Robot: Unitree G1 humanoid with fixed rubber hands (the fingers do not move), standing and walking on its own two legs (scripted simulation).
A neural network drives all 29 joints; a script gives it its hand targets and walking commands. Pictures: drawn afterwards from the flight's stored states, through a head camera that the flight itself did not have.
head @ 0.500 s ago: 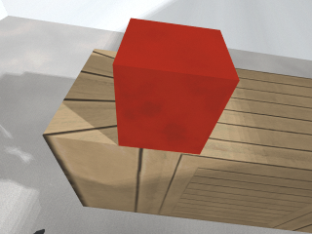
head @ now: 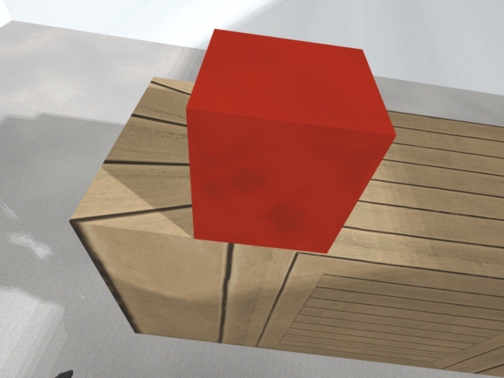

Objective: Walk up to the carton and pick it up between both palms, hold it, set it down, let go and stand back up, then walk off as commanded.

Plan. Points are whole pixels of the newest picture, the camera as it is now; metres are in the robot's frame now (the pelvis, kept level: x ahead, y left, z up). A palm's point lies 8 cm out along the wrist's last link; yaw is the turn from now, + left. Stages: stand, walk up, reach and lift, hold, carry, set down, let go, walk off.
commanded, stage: walk up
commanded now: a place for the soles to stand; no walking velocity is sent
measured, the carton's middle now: (274, 148) +0.50 -0.02 +0.10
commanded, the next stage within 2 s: reach and lift in 0.18 s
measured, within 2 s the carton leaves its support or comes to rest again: neither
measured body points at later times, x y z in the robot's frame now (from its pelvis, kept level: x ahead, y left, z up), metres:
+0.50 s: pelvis +0.00 -0.02 -0.01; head +0.03 +0.00 +0.44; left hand +0.19 +0.26 -0.09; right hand +0.15 -0.31 -0.10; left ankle +0.02 +0.11 -0.73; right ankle +0.01 -0.14 -0.73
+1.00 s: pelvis -0.02 -0.01 +0.01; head -0.02 +0.02 +0.46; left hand +0.15 +0.27 -0.04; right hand +0.15 -0.26 -0.03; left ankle +0.02 +0.11 -0.73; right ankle +0.01 -0.14 -0.73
